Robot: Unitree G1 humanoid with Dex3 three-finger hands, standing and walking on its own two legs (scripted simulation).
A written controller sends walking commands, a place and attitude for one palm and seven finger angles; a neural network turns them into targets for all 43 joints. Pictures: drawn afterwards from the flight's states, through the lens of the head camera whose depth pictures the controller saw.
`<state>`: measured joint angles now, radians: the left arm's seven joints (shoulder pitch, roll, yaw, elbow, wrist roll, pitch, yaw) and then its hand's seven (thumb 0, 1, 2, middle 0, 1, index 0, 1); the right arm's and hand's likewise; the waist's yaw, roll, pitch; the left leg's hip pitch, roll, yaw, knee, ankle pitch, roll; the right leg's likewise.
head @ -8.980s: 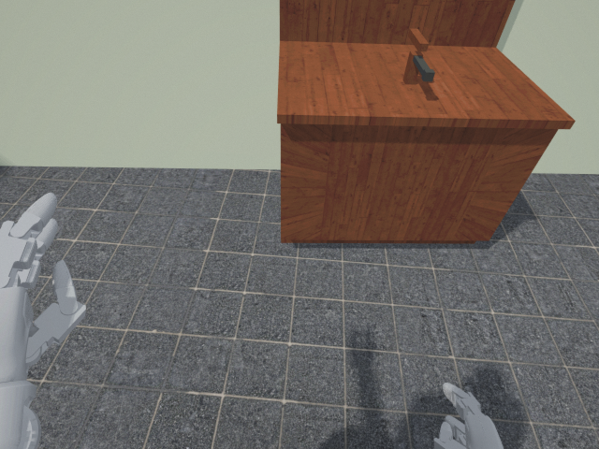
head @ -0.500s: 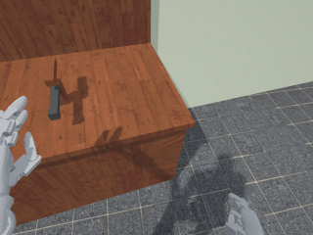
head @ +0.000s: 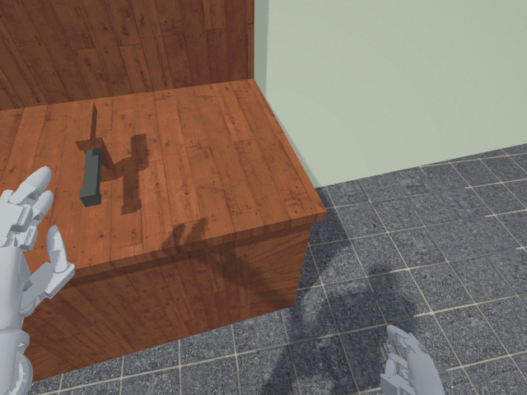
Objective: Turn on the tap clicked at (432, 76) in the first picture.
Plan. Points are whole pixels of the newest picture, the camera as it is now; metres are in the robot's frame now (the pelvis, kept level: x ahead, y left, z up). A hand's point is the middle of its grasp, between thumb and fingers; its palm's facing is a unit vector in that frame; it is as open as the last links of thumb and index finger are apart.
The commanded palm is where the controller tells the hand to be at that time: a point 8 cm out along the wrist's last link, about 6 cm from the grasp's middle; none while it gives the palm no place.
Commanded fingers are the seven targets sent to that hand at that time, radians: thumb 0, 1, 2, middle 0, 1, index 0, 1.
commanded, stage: look again from close up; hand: left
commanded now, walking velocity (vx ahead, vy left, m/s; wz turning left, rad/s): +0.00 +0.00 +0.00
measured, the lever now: (90, 196) +0.43 +0.37 +0.01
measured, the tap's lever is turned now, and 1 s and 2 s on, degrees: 0 0 0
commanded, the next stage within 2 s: shuffle to correct the standing spot in 0.02 s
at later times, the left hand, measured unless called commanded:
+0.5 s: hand (65, 250) +0.24 +0.26 +0.15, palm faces +0.41 -0.83 -0.39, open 7.4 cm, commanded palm +0.18 +0.29 +0.17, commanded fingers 0.00 0.90 0.90 -0.20 -0.30 -0.20 -0.30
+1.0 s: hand (93, 187) +0.32 +0.26 +0.17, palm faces +0.37 -0.77 -0.53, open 7.4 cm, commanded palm +0.27 +0.30 +0.17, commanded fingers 0.00 0.90 0.90 -0.20 -0.30 -0.20 -0.30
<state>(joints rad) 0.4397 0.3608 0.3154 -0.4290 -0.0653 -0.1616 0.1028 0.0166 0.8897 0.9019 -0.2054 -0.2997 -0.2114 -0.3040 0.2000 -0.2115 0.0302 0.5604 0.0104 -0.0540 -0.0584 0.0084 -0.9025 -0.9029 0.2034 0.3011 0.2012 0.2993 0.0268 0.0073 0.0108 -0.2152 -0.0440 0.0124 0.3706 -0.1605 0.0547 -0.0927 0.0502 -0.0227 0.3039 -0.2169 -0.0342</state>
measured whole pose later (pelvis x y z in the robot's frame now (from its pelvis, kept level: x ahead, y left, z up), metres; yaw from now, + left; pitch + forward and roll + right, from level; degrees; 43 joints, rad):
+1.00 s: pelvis +0.12 +0.02 -0.03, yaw +2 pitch +0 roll +0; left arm 0.50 0.45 0.41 -0.53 -0.04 -0.24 0.11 0.01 0.89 0.90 -0.21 -0.30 -0.21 -0.30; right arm 0.25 -0.20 0.01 0.59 0.02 -0.10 -0.03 0.01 -0.90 -0.90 0.20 0.30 0.20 0.30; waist -0.01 0.03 0.05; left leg -0.26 -0.03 0.02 0.70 -0.41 0.05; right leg -0.36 -0.03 -0.12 0.61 -0.23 -0.03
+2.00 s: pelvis +0.16 +0.04 -0.01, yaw +2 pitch +1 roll -1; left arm 0.42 0.46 0.37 -0.42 -0.09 -0.30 0.12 0.01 0.89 0.90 -0.20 -0.30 -0.21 -0.30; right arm 0.28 -0.26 0.00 0.60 0.02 -0.21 0.03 0.01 -0.90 -0.90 0.20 0.30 0.20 0.30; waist 0.01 -0.02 0.06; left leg -0.29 0.02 0.01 0.54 -0.26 0.00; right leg -0.28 -0.05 -0.10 0.51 -0.24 0.01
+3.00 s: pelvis +0.13 +0.06 -0.01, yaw +1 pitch -1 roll -1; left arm 0.23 0.43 0.44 -0.33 -0.05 -0.30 0.08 0.02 0.89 0.90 -0.20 -0.30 -0.21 -0.30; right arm 0.21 -0.22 0.01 0.62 0.01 -0.21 0.01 0.01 -0.90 -0.90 0.20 0.30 0.20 0.30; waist 0.07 -0.02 0.08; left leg -0.28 0.00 0.02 0.51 -0.22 0.02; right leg -0.25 -0.06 -0.08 0.44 -0.17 0.03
